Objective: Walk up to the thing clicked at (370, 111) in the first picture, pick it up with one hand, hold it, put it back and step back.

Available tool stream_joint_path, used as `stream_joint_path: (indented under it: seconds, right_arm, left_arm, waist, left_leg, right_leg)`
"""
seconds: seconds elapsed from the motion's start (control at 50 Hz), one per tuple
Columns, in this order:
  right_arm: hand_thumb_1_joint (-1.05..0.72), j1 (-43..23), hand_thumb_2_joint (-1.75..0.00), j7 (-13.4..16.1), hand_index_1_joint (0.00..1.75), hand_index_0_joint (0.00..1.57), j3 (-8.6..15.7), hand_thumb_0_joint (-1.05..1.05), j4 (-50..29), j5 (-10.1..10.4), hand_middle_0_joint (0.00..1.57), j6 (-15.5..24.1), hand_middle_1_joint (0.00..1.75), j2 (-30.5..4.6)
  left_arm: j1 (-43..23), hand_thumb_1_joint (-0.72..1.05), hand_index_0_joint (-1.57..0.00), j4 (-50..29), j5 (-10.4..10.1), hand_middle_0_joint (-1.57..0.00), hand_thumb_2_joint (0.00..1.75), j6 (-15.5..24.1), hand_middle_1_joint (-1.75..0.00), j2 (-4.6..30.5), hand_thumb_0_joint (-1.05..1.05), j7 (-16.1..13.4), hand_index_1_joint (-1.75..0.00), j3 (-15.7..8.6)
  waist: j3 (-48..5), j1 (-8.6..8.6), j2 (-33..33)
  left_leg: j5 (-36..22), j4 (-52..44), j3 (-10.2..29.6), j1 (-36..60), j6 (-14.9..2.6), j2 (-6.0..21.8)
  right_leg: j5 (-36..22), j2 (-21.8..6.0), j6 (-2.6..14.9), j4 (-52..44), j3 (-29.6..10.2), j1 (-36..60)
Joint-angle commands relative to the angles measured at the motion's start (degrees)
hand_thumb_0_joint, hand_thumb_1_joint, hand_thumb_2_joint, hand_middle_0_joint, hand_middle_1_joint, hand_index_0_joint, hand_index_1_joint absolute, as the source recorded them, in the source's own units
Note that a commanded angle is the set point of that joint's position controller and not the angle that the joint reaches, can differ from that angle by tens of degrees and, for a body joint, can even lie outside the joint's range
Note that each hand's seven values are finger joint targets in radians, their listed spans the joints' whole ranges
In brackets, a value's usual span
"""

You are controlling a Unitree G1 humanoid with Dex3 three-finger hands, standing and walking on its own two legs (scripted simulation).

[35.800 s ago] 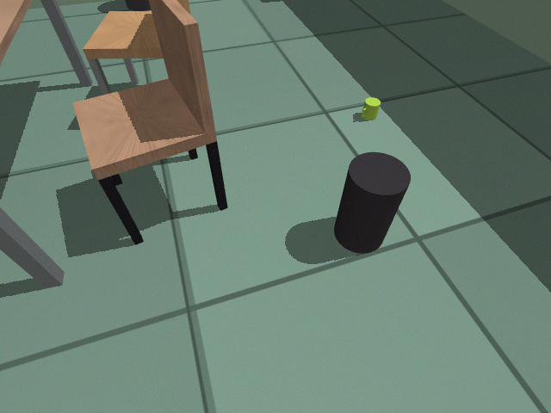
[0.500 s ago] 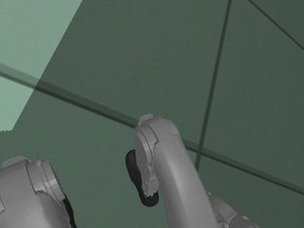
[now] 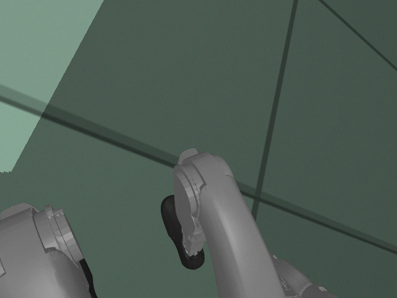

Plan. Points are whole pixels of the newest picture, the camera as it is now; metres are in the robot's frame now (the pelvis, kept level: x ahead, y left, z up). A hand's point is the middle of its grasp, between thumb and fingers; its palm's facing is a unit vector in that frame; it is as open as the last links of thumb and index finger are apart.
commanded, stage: close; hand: left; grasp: from above
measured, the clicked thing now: out of the picture +0.47 +0.34 -0.25
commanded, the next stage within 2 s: settle in 0.50 s
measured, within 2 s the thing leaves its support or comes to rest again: leaves its support in 0.94 s
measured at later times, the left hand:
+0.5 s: hand out of the picture +0.45 +0.33 -0.21, palm faces -0.44 -0.13 -0.89, open 12.3 cm
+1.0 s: hand out of the picture +0.47 +0.34 -0.20, palm faces -0.37 -0.12 -0.92, open 12.2 cm
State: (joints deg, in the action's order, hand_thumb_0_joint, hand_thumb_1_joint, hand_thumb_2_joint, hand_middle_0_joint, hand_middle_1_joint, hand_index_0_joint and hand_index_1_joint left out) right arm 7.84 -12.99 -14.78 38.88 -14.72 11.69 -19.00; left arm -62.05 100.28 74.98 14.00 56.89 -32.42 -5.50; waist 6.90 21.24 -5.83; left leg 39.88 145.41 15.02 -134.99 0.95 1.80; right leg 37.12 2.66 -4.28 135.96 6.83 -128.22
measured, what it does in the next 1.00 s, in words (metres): stands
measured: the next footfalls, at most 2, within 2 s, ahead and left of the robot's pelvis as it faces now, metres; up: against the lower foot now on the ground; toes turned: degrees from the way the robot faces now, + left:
none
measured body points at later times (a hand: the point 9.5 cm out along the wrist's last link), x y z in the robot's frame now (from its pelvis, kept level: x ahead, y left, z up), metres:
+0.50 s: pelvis +0.00 +0.00 +0.00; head +0.26 +0.12 +0.35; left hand +0.47 +0.34 -0.16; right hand +0.06 -0.26 -0.06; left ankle +0.07 +0.13 -0.27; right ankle +0.12 -0.13 -0.27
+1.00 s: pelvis +0.01 +0.00 +0.01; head +0.26 +0.12 +0.35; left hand +0.48 +0.34 -0.15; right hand +0.05 -0.26 -0.06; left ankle +0.07 +0.13 -0.27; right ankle +0.12 -0.13 -0.27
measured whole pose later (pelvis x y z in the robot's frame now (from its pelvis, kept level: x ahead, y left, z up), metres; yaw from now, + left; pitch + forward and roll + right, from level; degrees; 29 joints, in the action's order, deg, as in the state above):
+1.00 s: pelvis +0.01 +0.00 +0.01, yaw +0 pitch +31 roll -13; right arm 9.4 -12.9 -12.3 38.8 -13.4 10.1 -18.5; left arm -58.1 88.2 72.9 10.5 53.4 -29.6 -7.8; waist 4.5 19.8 -4.6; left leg 40.4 144.1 14.7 -135.9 1.5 1.2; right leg 38.2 1.8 -3.4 135.3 6.8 -129.0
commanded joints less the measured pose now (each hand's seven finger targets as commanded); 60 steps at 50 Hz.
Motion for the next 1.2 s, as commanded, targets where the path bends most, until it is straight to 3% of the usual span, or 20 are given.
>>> stream_joint_path:
  seconds: [0.0, 0.06, 0.12, 0.18, 0.2, 0.3, 0.38, 0.58, 0.62, 0.68, 0.72, 0.74, 0.76, 0.8, 0.82, 0.84, 0.9, 1.02, 1.1, 1.18]
  right_arm:
    - [-0.9, 10.83, -0.9, 0.42, 0.3, 0.2, 5.16, 0.0, 0.67, 0.18, 0.2, 0.65, 0.3, -17.7]
    - [-0.9, 10.56, -0.9, 0.7, 0.3, 0.2, 5.54, 0.0, 0.55, 0.44, 0.2, 0.71, 0.3, -18.15]
    - [-0.9, 9.88, -0.9, 0.45, 0.3, 0.2, 5.57, 0.0, 0.09, 0.25, 0.2, 1.0, 0.3, -18.16]
    - [-0.9, 10.5, -0.9, 0.7, 0.3, 0.2, 5.68, 0.0, 0.13, 0.5, 0.2, 0.97, 0.3, -18.08]
    - [-0.9, 10.48, -0.9, 0.63, 0.3, 0.2, 5.56, 0.0, 0.25, 0.38, 0.2, 1.07, 0.3, -17.92]
    - [-0.9, 11.11, -0.9, 0.7, 0.3, 0.2, 5.58, 0.0, 0.42, 0.73, 0.2, 0.79, 0.3, -18.25]
    - [-0.9, 10.14, -0.9, 0.79, 0.3, 0.2, 5.34, 0.0, 0.15, 0.77, 0.2, 0.92, 0.3, -18.26]
    - [-0.9, 10.89, -0.9, 0.98, 0.3, 0.2, 5.19, 0.0, -0.08, 0.64, 0.2, 0.63, 0.3, -18.1]
    - [-0.92, 11.23, -0.91, 1.03, 0.3, 0.2, 4.97, 0.0, 0.08, 0.6, 0.2, 0.54, 0.3, -18.09]
    - [-0.92, 11.39, -0.91, 1.23, 0.3, 0.2, 5.35, 0.0, -0.35, 0.54, 0.2, 0.39, 0.3, -18.46]
    - [-0.92, 11.08, -0.91, 1.43, 0.3, 0.2, 5.41, 0.0, -0.33, 0.72, 0.2, 0.25, 0.3, -18.29]
    - [-0.92, 10.91, -0.91, 1.28, 0.3, 0.2, 5.45, 0.0, -0.54, 0.77, 0.2, 0.34, 0.3, -18.22]
    - [-0.92, 11.62, -0.91, 1.45, 0.3, 0.2, 5.72, 0.0, -0.17, 0.84, 0.2, 0.1, 0.3, -18.48]
    - [-0.92, 11.01, -0.91, 1.49, 0.3, 0.2, 5.94, 0.0, -0.56, 0.97, 0.2, -0.13, 0.3, -17.91]
    - [-0.92, 10.97, -0.91, 1.55, 0.3, 0.2, 6.3, 0.0, -0.34, 1.17, 0.2, -0.28, 0.3, -17.95]
    - [-0.92, 11.57, -0.91, 1.21, 0.3, 0.2, 6.67, 0.0, -0.12, 1.18, 0.2, -0.19, 0.3, -17.97]
    - [-0.92, 11.54, -0.91, 1.11, 0.3, 0.2, 7.91, 0.0, 0.11, 1.66, 0.2, -0.87, 0.3, -17.51]
    - [-0.92, 11.59, -0.91, 0.42, 0.3, 0.2, 10.98, 0.0, 0.64, 3.32, 0.2, -3.28, 0.3, -16.25]
    - [-0.92, 12.47, -0.91, 0.23, 0.3, 0.2, 12.42, 0.0, 1.3, 4.95, 0.2, -4.95, 0.3, -14.88]
    - [-0.92, 13.91, -0.91, 1.11, 0.3, 0.2, 13.55, 0.0, 1.03, 6.09, 0.2, -6.78, 0.3, -14.41]
  left_arm:
    - [-14.54, -0.01, -0.42, -5.87, -1.16, -0.39, 0.97, -0.7, -1.09, 10.63, 0.0, -2.57, -1.06, -0.29]
    - [-14.46, 0.02, -0.45, -5.91, -1.28, -0.43, 1.0, -0.65, -1.1, 11.69, 0.0, -2.68, -1.07, -0.76]
    - [-14.71, 0.05, -0.47, -5.02, -1.38, -0.44, 1.01, -0.83, -1.12, 9.51, 0.0, -2.21, -1.09, 1.26]
    - [-15.11, 0.06, -0.47, -6.91, -1.39, -0.45, 1.02, -0.91, -1.12, 11.02, 0.0, -2.28, -1.09, 0.23]
    - [-14.53, 0.07, -0.48, -5.38, -1.71, -0.46, 1.03, -1.12, -1.12, 9.73, 0.0, -2.09, -1.09, 1.06]
    - [-15.38, 0.13, -0.53, -7.24, -1.78, -0.5, 1.04, -1.01, -1.12, 11.16, 0.0, -2.43, -1.1, -0.02]
    - [-15.4, 0.15, -0.54, -5.76, -2.21, -0.52, 1.06, -0.93, -1.14, 11.28, 0.0, -2.3, -1.11, 0.12]
    - [-14.82, 0.22, -0.6, -5.83, -2.02, -0.59, 1.12, -0.96, -1.16, 10.8, 0.0, -2.05, -1.14, 0.36]
    - [-15.32, 0.11, -0.58, -5.9, -2.46, -0.56, 1.15, -0.86, -1.16, 10.67, 0.0, -1.93, -1.15, 0.59]
    - [-15.81, 0.11, -0.58, -7.08, -2.69, -0.56, 1.11, -1.11, -1.15, 11.4, 0.0, -1.52, -1.13, 0.48]
    - [-15.85, 0.1, -0.57, -8.48, -2.62, -0.55, 1.12, -1.45, -1.15, 12.53, 0.0, -1.39, -1.13, -0.28]
    - [-16.36, 0.1, -0.57, -8.46, -2.73, -0.56, 1.12, -1.55, -1.14, 11.82, 0.0, -1.04, -1.13, 0.42]
    - [-16.05, 0.09, -0.56, -11.03, -2.85, -0.54, 1.12, -1.4, -1.15, 13.45, 0.0, -1.25, -1.14, -1.24]
    - [-14.89, 0.1, -0.57, -11.81, -2.79, -0.55, 1.11, -1.68, -1.14, 12.54, 0.0, -1.23, -1.13, -1.12]
    - [-14.93, 0.1, -0.57, -14.51, -2.69, -0.56, 1.12, -1.74, -1.14, 13.35, 0.0, -1.29, -1.13, -2.02]
    - [-14.93, 0.13, -0.58, -14.51, -2.38, -0.57, 1.12, -2.26, -1.16, 12.4, 0.0, -0.88, -1.14, -2.08]
    - [-13.46, 0.14, -0.59, -20.53, -3.18, -0.57, 1.12, -3.16, -1.16, 13.29, 0.0, -0.19, -1.15, -4.09]
    - [-11.13, 0.23, -0.65, -29.23, -4.92, -0.64, 1.15, -6.41, -1.16, 9.34, 0.0, 3.63, -1.14, -3.82]
    - [-9.17, 0.33, -0.73, -28.56, -6.88, -0.72, 1.18, -8.2, -1.16, 2.77, 0.0, 7.83, -1.15, -0.1]
    - [-11.08, 0.36, -0.76, -31.94, -8.27, -0.75, 1.21, -7.88, -1.19, 1.67, 0.0, 12.45, -1.17, 1.26]
  waist:
    - [-32.9, 3.32, 24.13]
    - [-33.06, 2.64, 25.02]
    - [-31.26, 3.51, 25.17]
    - [-33.08, 2.61, 25.17]
    - [-32.5, 3.23, 24.15]
    - [-34.8, 3.02, 24.27]
    - [-32.18, 2.94, 24.18]
    - [-32.97, 2.92, 24.66]
    - [-33.06, 3.57, 23.41]
    - [-33.33, 3.39, 23.96]
    - [-34.55, 2.26, 24.86]
    - [-33.77, 2.78, 25.44]
    - [-36.18, 1.72, 26.68]
    - [-36.87, 1.39, 27.5]
    - [-38.84, 0.21, 28.68]
    - [-38.14, 0.79, 29.9]
    - [-43.89, -1.6, 33.69]
    - [-48.72, -4.51, 37.33]
    - [-45.42, -3.78, 31.76]
    - [-46.45, -3.58, 26.47]
  left_leg:
    - [-8.49, -14.47, -7.16, 25.74, -1.7, 0.44]
    - [-7.91, -15.16, -7.12, 26.14, -1.51, 0.45]
    - [-5.62, -15.07, -7.51, 25.37, -1.63, 0.34]
    - [-6.41, -15.13, -7.56, 25.67, -1.64, 0.36]
    - [-6.45, -14.76, -7.55, 25.57, -1.74, 0.39]
    - [-9.55, -14.8, -7.14, 26.51, -1.69, 0.52]
    - [-7.23, -15.17, -7.03, 25.54, -1.54, 0.52]
    - [-7.32, -15.35, -7.08, 26.25, -1.56, 0.4]
    - [-7.4, -14.98, -7.21, 25.57, -1.78, 0.43]
    - [-7.0, -15.0, -7.75, 25.09, -1.94, 0.26]
    - [-7.78, -15.26, -7.66, 26.07, -1.78, 0.36]
    - [-6.91, -15.22, -7.72, 25.81, -1.74, 0.29]
    - [-8.68, -15.87, -7.6, 27.2, -1.52, 0.34]
    - [-8.49, -15.92, -7.69, 27.72, -1.44, 0.41]
    - [-9.47, -16.12, -7.83, 29.09, -1.25, 0.33]
    - [-10.4, -15.96, -7.67, 29.63, -0.87, 0.05]
    - [-14.05, -16.62, -8.05, 33.02, -0.43, 0.04]
    - [-16.14, -18.68, -9.32, 35.88, -0.21, -0.4]
    - [-13.63, -19.37, -10.21, 32.27, -1.22, -0.73]
    - [-12.46, -20.22, -10.39, 30.82, -1.85, -1.03]
  right_leg:
    - [-11.37, 2.09, 4.74, -11.58, 8.41, 16.94]
    - [-10.54, 2.1, 4.93, -11.77, 8.38, 16.87]
    - [-8.94, 2.05, 4.99, -11.98, 7.97, 16.27]
    - [-9.36, 2.06, 4.89, -12.52, 7.91, 17.33]
    - [-9.65, 2.08, 4.81, -12.45, 7.83, 17.31]
    - [-12.34, 2.17, 4.73, -12.07, 8.16, 18.32]
    - [-10.09, 1.95, 4.91, -12.11, 8.26, 16.53]
    - [-10.13, 1.84, 4.93, -12.22, 8.24, 17.16]
    - [-10.52, 2.08, 4.73, -12.69, 8.08, 17.99]
    - [-10.21, 1.91, 4.69, -13.12, 7.48, 18.71]
    - [-10.61, 2.07, 4.88, -12.9, 7.53, 18.66]
    - [-9.72, 1.89, 5.02, -12.75, 7.31, 17.98]
    - [-11.2, 1.92, 5.08, -12.77, 7.61, 19.35]
    - [-11.07, 2.07, 5.25, -12.48, 7.31, 19.38]
    - [-11.71, 1.94, 5.39, -12.17, 7.31, 19.25]
    - [-12.32, 1.4, 5.66, -11.24, 7.68, 17.4]
    - [-14.8, 1.41, 5.96, -11.02, 7.32, 18.79]
    - [-15.74, 0.91, 6.61, -11.28, 5.96, 17.08]
    - [-14.23, 0.88, 6.28, -13.7, 4.8, 16.67]
    - [-13.3, 0.58, 6.07, -15.95, 3.95, 19.68]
